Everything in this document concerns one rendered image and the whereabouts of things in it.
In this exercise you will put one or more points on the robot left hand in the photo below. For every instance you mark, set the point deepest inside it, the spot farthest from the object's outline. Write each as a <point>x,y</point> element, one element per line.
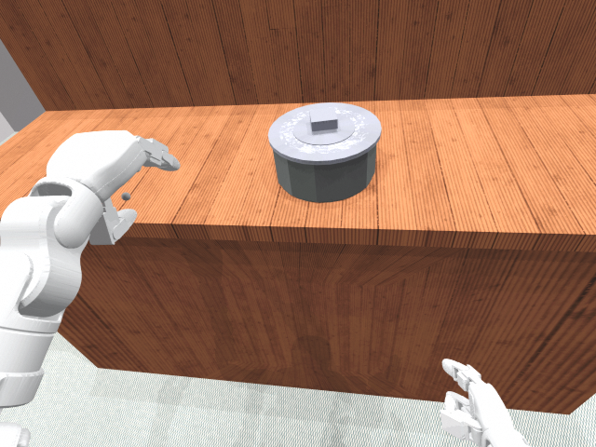
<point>104,161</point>

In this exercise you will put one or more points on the table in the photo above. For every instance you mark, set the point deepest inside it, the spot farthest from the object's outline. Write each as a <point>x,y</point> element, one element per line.
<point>474,241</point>

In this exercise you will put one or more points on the pot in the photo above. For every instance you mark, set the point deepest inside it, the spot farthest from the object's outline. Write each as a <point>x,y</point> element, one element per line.
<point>326,183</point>

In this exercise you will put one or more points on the left robot upper arm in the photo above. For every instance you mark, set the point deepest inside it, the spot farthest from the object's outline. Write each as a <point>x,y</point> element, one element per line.
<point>12,435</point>

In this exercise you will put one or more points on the left robot forearm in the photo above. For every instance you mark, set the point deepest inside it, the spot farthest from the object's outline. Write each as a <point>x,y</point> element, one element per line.
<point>42,237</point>

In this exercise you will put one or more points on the right robot forearm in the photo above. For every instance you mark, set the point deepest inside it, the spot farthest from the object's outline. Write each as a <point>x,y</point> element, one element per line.
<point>501,436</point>

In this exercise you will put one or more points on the lid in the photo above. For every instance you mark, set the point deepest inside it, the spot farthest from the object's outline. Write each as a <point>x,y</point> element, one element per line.
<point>291,136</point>

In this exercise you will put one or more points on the robot right hand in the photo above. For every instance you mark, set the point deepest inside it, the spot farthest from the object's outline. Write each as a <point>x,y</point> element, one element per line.
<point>465,418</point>

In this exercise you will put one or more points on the knob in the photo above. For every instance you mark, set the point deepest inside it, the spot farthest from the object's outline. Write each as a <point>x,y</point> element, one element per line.
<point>323,119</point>

